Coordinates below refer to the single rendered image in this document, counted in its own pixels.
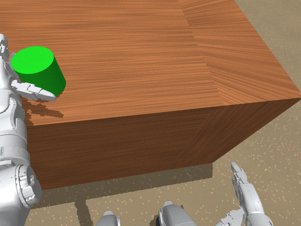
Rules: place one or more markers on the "right robot arm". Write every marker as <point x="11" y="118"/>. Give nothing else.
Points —
<point x="258" y="219"/>

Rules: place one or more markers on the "left robot arm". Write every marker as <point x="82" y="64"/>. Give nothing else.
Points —
<point x="19" y="187"/>

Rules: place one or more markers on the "can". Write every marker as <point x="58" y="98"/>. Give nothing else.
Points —
<point x="37" y="65"/>

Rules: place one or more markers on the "right robot hand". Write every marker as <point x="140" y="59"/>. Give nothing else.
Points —
<point x="249" y="200"/>

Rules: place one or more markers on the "left robot hand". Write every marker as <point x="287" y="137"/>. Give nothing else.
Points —
<point x="10" y="80"/>

